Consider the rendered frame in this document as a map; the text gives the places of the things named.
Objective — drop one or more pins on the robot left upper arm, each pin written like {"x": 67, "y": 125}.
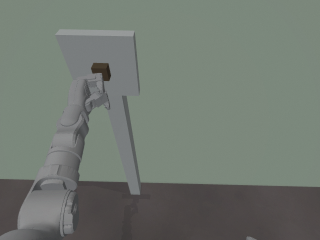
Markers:
{"x": 47, "y": 215}

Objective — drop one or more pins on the left robot hand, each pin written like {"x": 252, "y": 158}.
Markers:
{"x": 79, "y": 93}

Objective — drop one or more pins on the robot left forearm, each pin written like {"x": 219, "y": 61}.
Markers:
{"x": 60, "y": 169}

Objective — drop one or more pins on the panel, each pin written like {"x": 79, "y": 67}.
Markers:
{"x": 81, "y": 48}

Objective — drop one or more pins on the button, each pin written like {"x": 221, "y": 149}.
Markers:
{"x": 102, "y": 68}

